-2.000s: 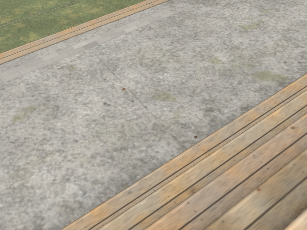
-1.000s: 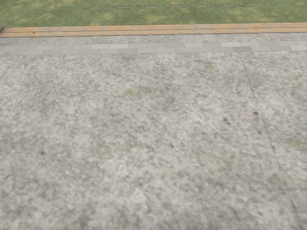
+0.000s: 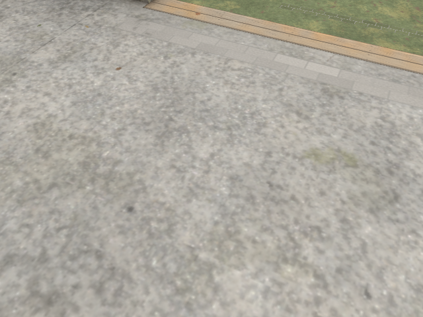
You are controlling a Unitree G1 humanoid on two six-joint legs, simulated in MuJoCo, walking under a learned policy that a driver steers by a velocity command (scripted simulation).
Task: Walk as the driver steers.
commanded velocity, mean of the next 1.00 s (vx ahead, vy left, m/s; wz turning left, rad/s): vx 0.43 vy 0.00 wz -0.07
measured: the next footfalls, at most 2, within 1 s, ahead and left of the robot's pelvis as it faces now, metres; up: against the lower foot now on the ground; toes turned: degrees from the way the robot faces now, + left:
left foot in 0.28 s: +0.36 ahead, +0.08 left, -0.20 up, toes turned -3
right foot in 0.66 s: +0.56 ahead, -0.18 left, -0.21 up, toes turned -1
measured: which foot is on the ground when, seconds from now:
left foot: up 0.00-0.26, down 0.28-0.66, up 0.68-1.00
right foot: down 0.00-0.28, up 0.30-0.64, down 0.66-1.00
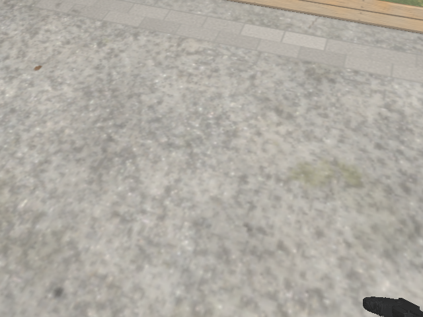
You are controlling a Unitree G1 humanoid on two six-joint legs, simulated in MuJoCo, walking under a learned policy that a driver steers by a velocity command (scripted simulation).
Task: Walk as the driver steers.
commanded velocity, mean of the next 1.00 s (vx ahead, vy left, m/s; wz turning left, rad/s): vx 0.03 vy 0.00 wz -0.49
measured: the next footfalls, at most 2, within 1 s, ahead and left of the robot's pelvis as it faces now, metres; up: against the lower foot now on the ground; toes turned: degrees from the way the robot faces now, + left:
left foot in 0.08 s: +0.16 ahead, +0.11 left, +0.00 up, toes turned -6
right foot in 0.48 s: +0.05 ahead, -0.15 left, +0.00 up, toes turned -23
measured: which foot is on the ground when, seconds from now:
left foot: up 0.00-0.06, down 0.08-0.48, up 0.50-0.96, down 0.98-1.00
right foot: down 0.00-0.08, up 0.10-0.46, down 0.48-1.00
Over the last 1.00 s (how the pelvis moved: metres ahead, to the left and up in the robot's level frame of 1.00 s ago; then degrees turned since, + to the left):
0.54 -0.09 -0.16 -8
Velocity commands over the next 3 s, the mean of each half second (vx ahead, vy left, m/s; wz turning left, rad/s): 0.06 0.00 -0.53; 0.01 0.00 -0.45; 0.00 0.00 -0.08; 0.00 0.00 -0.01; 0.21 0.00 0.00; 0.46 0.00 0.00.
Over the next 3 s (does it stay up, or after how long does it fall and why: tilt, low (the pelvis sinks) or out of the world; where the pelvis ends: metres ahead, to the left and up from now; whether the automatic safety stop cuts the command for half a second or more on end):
stays up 0.38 -0.20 -0.01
